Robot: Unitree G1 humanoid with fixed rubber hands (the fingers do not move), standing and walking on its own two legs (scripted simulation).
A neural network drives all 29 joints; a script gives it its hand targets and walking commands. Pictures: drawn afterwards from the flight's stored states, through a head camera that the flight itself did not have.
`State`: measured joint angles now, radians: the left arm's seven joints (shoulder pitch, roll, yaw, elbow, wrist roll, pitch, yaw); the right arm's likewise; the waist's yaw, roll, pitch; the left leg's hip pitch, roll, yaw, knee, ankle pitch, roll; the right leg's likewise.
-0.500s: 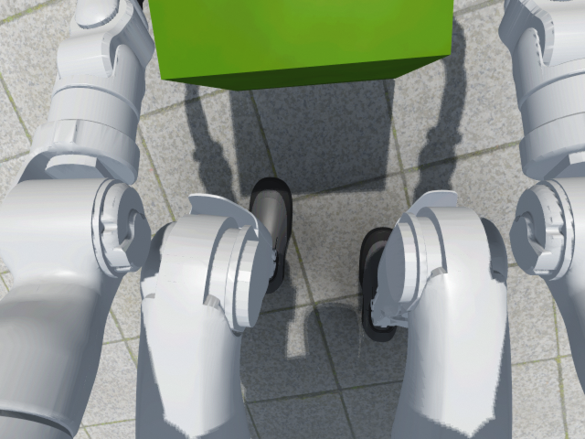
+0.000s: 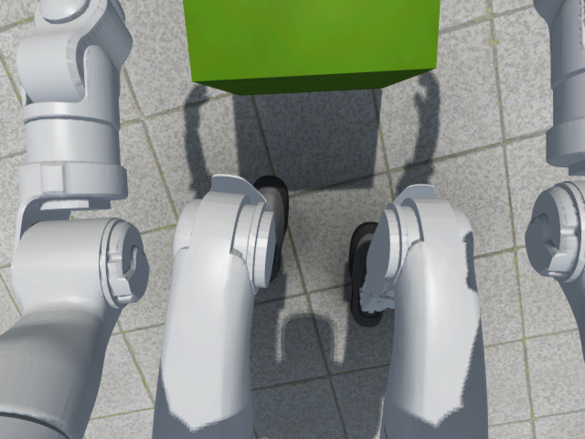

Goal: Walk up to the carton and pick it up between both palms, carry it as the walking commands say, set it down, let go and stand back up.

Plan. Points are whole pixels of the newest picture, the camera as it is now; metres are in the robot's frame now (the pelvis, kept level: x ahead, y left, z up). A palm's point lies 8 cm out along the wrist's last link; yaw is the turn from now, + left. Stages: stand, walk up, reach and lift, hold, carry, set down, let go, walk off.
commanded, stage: set down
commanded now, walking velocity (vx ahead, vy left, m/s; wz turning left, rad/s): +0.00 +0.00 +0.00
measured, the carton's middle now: (309, 17) +0.53 +0.04 -0.28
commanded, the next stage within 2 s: let go in 0.90 s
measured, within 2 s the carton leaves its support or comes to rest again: neither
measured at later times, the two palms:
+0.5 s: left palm out of the picture +0.52 +0.22 +0.04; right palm out of the picture +0.57 -0.19 +0.03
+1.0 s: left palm out of the picture +0.52 +0.23 +0.11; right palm out of the picture +0.57 -0.19 +0.11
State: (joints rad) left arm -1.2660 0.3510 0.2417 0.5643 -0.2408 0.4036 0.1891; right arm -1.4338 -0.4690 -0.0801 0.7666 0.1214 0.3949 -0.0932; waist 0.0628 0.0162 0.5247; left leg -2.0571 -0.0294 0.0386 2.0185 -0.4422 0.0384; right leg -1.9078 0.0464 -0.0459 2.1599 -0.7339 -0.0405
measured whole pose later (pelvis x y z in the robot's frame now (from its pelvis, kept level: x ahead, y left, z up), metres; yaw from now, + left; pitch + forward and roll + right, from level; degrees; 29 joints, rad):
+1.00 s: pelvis +0.01 +0.01 +0.22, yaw -1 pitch +25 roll +0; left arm -1.17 0.35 0.24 0.46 -0.22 0.49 0.13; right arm -1.32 -0.54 -0.08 0.66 0.15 0.47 0.01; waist 0.06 0.03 0.52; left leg -1.39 -0.03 0.02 1.24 -0.28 0.04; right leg -1.30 0.06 0.02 1.35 -0.48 -0.01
